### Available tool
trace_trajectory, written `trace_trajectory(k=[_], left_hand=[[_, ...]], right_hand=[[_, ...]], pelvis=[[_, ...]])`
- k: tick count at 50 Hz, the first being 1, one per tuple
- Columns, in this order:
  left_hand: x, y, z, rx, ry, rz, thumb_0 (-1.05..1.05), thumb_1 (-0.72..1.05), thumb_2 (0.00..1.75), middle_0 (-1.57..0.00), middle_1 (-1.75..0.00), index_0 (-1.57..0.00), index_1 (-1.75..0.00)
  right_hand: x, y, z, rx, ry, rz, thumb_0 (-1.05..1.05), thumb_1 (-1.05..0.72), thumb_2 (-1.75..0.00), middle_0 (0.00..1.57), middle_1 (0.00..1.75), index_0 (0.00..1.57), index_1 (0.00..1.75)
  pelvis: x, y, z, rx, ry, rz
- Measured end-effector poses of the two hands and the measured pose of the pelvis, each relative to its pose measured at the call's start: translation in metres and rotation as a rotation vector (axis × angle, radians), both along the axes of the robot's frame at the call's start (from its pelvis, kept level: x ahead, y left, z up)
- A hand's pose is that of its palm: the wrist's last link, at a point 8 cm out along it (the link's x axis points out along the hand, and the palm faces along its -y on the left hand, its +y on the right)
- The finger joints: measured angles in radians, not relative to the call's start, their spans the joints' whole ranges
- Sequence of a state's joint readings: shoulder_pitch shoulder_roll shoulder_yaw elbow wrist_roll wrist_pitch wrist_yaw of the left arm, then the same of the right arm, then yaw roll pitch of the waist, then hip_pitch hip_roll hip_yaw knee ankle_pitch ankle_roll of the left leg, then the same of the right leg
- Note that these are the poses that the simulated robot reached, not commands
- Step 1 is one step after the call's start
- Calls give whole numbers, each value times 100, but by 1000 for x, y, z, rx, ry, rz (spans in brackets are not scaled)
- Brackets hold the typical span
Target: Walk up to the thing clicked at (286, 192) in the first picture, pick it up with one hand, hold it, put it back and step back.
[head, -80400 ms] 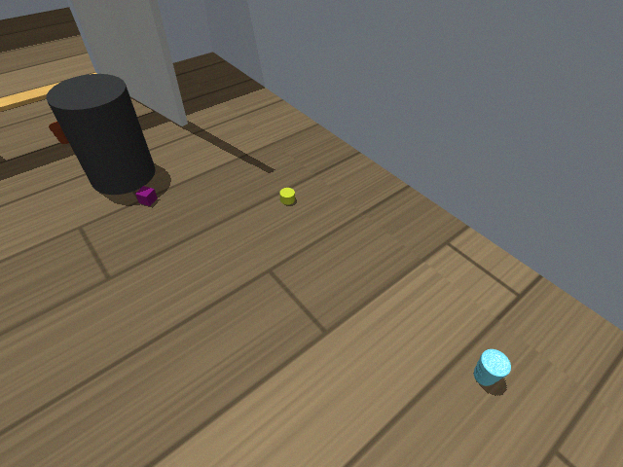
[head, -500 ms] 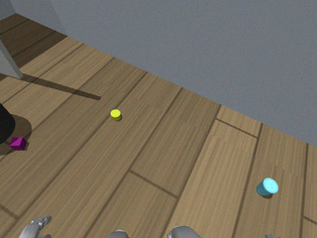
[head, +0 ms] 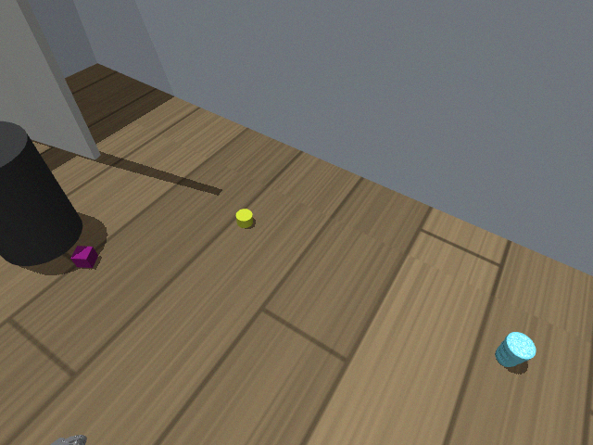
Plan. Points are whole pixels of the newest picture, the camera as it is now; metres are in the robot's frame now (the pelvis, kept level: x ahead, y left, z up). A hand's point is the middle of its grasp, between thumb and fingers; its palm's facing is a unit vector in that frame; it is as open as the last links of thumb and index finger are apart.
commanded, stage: step back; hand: left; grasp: from above
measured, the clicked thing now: (244, 218) +1.10 +0.28 -0.73
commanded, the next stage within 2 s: stand in 0.82 s
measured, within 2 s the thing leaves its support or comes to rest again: neither
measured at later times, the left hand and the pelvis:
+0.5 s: hand out of the picture +0.09 +0.27 -0.14, palm faces +0.04 -0.94 -0.35, open 7.4 cm; pelvis +0.02 +0.00 +0.01, yaw +2 degrees
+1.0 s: hand out of the picture +0.14 +0.25 -0.13, palm faces +0.03 -0.94 -0.35, open 7.3 cm; pelvis +0.04 +0.00 +0.02, yaw +2 degrees
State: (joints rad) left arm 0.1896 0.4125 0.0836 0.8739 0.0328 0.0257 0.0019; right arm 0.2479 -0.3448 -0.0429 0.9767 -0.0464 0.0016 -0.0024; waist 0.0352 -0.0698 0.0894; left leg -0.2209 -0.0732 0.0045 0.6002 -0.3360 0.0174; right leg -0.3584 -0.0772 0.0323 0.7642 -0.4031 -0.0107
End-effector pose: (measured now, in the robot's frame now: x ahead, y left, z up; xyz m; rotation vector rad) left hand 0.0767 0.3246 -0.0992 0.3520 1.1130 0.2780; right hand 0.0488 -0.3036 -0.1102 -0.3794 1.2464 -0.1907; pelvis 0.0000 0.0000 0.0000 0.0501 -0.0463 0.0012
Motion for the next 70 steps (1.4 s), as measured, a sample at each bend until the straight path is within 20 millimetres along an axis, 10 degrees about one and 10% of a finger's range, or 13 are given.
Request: trace_trajectory(k=[17,42,54,70], left_hand=[[-24,-29,0,-50,45,33,1,91,90,-21,-30,-21,-30],[75,-14,3,-34,-31,-16,0,91,90,-21,-30,-20,-30],[43,-34,5,-82,44,-5,0,91,90,-21,-30,-20,-30],[-13,-43,9,-77,109,9,0,91,90,-21,-30,-20,-30]], right_hand=[[30,-15,9,19,-70,16,1,-90,-90,20,30,20,30],[98,12,4,35,-104,-10,1,-90,-90,20,30,20,30],[92,9,20,43,-114,8,1,-90,-90,20,30,20,30],[35,-6,16,62,-39,-11,1,-90,-90,20,30,20,30]], pelvis=[[5,-12,10,-59,10,30],[46,2,8,-59,20,33],[30,-4,23,-47,-3,24],[3,-17,28,-46,-13,21]])
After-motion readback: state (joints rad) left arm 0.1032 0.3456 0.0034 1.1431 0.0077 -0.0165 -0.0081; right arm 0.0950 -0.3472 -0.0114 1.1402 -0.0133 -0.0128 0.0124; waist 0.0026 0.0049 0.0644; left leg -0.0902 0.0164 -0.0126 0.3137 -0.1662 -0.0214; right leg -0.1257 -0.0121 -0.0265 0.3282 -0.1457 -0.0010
